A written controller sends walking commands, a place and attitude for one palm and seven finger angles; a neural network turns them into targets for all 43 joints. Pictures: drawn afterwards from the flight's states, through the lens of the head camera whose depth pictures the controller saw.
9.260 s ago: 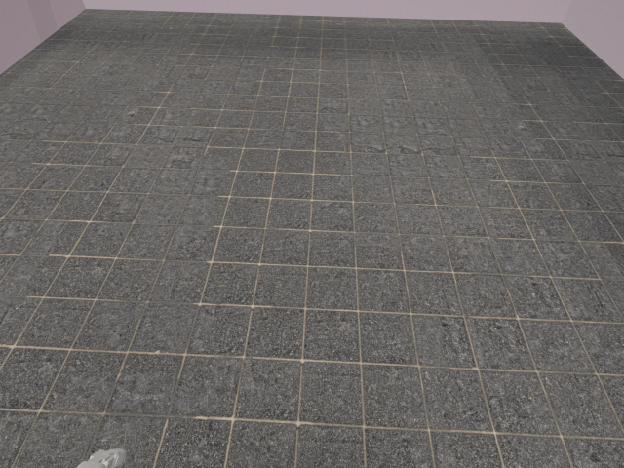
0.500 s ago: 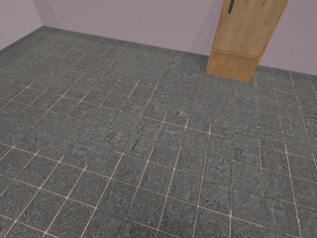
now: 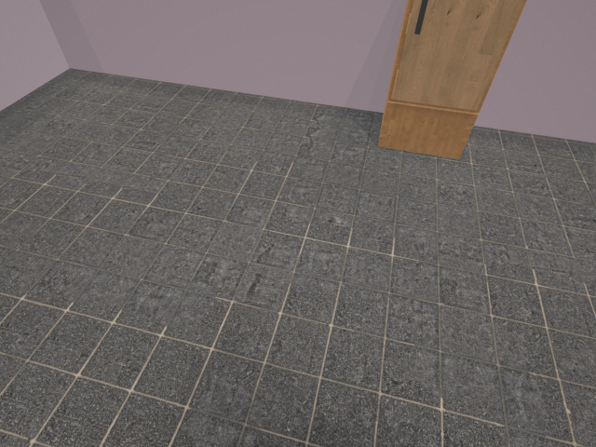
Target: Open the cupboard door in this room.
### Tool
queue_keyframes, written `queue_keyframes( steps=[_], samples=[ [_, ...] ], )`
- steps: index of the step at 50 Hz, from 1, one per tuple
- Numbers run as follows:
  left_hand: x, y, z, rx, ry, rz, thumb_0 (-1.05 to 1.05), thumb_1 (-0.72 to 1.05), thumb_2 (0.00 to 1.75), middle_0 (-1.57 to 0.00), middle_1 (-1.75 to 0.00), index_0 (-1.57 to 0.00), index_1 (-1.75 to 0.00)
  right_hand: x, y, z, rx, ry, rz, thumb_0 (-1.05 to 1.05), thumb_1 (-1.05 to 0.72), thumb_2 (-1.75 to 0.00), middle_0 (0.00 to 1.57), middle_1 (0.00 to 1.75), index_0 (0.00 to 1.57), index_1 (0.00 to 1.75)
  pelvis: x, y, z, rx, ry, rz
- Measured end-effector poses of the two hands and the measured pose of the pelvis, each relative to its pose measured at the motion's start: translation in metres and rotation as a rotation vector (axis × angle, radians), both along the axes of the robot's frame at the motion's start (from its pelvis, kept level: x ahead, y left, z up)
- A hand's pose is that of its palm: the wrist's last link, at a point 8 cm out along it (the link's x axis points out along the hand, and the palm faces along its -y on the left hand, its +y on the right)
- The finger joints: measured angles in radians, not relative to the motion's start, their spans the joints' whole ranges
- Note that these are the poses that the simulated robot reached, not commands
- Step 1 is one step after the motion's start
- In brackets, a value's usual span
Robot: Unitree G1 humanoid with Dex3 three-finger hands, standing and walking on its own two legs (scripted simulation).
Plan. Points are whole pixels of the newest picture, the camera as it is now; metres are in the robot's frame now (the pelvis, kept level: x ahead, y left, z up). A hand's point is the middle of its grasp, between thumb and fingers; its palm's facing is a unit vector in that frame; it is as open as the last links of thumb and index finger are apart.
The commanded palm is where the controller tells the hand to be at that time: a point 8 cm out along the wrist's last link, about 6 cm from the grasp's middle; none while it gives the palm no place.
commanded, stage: turn or walk to find it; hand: left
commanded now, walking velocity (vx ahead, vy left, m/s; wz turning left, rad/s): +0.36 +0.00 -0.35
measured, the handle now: (421, 13) +1.83 -0.42 -0.03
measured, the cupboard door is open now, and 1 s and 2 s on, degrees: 0 0 0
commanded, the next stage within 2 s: stand and wait in 1.16 s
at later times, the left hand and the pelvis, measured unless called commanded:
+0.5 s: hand out of the picture +0.06 +0.07 -0.16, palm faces -0.03 -0.99 -0.14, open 7.4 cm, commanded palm none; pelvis +0.13 -0.07 +0.00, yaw -7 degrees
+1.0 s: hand (251, 285) +0.46 +0.13 -0.18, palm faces -0.10 -0.97 -0.21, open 7.4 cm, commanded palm none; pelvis +0.36 -0.05 +0.00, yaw -6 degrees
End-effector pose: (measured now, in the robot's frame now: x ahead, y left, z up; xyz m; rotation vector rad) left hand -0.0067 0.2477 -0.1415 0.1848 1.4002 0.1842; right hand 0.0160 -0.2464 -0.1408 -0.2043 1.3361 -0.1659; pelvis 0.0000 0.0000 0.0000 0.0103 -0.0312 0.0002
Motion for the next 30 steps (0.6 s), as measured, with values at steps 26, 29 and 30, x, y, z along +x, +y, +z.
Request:
queue_keyframes(
  steps=[26,29,30],
  samples=[
    [0.072,-0.125,0.011,-0.099,0.153,-0.019,0.00,0.90,0.89,-0.20,-0.30,-0.20,-0.30,0.147,-0.064,-0.004,0.081,-0.088,-0.117,0.00,-0.91,-0.90,0.19,0.30,0.20,0.30,0.134,-0.073,0.003,0.014,0.028,-0.121],
    [0.084,-0.126,0.011,-0.104,0.194,-0.002,0.00,0.90,0.89,-0.20,-0.30,-0.20,-0.30,0.199,-0.061,-0.003,0.085,-0.132,-0.094,0.00,-0.91,-0.90,0.19,0.30,0.20,0.30,0.162,-0.071,0.000,0.007,0.030,-0.129],
    [0.089,-0.125,0.010,-0.104,0.207,0.003,0.00,0.90,0.89,-0.20,-0.30,-0.20,-0.30,0.217,-0.058,-0.003,0.087,-0.146,-0.084,0.00,-0.91,-0.90,0.19,0.30,0.20,0.30,0.171,-0.069,-0.001,0.005,0.031,-0.130]
  ],
)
